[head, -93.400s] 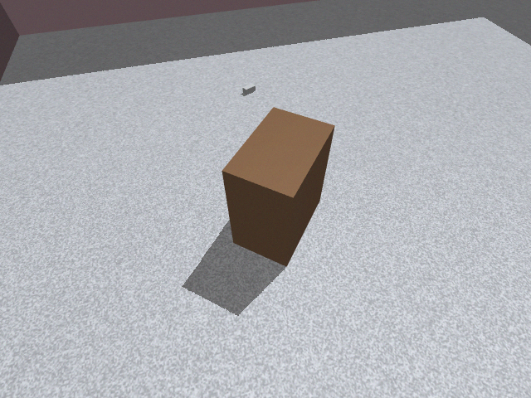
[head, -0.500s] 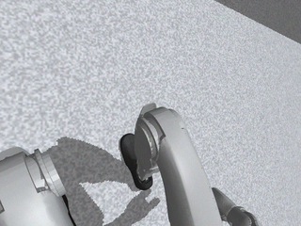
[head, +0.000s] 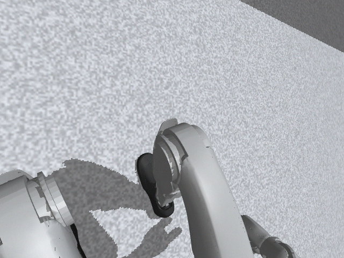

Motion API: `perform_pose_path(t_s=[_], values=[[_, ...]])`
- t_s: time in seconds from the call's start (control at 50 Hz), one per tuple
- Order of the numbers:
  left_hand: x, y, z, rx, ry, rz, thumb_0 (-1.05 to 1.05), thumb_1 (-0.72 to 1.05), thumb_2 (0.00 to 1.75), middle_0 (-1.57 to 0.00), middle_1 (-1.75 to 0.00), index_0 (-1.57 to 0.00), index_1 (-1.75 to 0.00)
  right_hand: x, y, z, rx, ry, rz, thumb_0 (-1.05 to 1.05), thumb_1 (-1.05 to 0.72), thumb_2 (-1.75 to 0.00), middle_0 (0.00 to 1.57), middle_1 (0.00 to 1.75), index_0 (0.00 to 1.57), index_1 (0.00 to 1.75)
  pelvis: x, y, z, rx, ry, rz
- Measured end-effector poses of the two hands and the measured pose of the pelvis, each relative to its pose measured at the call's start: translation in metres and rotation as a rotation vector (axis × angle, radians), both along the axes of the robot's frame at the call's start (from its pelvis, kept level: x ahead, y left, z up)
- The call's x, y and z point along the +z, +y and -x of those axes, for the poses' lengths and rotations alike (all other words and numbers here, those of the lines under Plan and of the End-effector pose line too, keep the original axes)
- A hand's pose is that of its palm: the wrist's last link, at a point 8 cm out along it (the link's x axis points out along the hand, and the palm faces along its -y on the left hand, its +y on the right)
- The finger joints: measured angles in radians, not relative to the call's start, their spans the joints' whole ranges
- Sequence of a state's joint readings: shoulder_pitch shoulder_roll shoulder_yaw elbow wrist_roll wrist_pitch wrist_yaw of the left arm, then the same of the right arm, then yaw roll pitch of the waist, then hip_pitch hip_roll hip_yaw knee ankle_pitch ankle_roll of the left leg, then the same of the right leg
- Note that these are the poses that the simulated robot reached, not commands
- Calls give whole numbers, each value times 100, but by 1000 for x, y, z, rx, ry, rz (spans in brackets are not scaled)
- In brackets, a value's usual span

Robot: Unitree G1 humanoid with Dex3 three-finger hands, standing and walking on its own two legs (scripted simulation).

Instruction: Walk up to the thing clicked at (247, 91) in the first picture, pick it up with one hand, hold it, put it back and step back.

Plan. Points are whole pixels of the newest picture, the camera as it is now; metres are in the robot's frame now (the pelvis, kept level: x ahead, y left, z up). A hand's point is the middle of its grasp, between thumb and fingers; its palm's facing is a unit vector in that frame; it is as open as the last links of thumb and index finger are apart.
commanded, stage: close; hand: left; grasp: from above
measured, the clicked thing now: out of the picture +0.46 +0.39 -0.28
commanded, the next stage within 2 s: settle in 0.86 s
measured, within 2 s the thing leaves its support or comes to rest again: leaves its support in 1.20 s
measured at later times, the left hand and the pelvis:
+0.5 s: hand out of the picture +0.44 +0.38 -0.25, palm faces -0.46 -0.15 -0.88, open 8.9 cm; pelvis +0.00 +0.00 +0.00, yaw +0 degrees
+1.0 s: hand out of the picture +0.44 +0.38 -0.25, palm faces -0.45 -0.15 -0.88, open 7.2 cm; pelvis +0.00 +0.00 +0.00, yaw +0 degrees
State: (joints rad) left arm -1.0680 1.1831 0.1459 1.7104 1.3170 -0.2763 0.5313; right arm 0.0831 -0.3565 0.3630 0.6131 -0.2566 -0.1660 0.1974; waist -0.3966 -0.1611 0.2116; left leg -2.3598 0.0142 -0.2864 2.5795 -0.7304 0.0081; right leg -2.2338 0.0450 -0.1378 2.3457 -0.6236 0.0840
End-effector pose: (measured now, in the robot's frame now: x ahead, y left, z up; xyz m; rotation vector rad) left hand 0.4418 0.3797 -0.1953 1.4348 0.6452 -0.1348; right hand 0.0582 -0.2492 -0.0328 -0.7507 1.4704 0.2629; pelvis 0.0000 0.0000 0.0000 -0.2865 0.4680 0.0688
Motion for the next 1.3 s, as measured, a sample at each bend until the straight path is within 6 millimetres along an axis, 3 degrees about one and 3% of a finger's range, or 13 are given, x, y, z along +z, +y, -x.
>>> perform_pose_path(t_s=[0.34, 0.74, 1.12, 1.3], values=[[6, -4, -8, -41, -49, 12, 0, 16, 45, -53, -67, -57, -62, -3, 2, -5, 13, -12, -2, 0, -90, -90, 20, 30, 20, 30, -2, 0, 0, -1, -7, 1], [2, 1, -1, -17, -9, 9, 0, 43, 28, -73, -53, -77, -45, 0, -3, -4, 13, 3, 11, 0, -89, -90, 20, 30, 20, 30, 0, -1, 0, 1, -3, 0], [6, 0, -3, -18, -27, 7, 0, 48, 15, -87, -39, -88, -30, -1, -4, -5, 12, -10, 11, 0, -90, -90, 20, 30, 20, 30, -1, -1, 1, 0, -5, -2], [22, 6, -12, -4, -60, -11, 0, 49, 9, -92, -32, -93, -23, 5, -9, -6, -10, -17, 23, 0, -91, -90, 20, 30, 20, 30, 3, -1, -1, 5, 17, 1]])
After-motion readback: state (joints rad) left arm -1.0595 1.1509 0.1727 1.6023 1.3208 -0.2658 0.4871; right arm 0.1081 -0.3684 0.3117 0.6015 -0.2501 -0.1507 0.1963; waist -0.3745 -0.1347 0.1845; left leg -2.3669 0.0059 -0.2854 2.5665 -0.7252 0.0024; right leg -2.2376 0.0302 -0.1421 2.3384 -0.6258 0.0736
